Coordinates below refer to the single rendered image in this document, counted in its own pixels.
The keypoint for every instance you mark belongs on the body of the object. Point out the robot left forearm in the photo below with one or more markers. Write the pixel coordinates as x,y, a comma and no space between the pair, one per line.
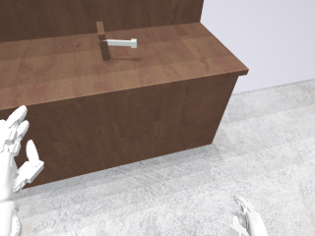
10,225

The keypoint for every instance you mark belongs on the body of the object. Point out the left robot hand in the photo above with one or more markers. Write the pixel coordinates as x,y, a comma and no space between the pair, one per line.
12,132

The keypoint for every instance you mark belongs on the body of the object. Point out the counter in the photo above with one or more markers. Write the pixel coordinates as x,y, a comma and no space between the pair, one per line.
93,106

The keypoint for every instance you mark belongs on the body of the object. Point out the tap lever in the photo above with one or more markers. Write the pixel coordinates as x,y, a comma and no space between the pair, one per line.
117,42

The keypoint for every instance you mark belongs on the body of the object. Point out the right robot hand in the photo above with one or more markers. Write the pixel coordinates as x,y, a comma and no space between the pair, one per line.
252,223

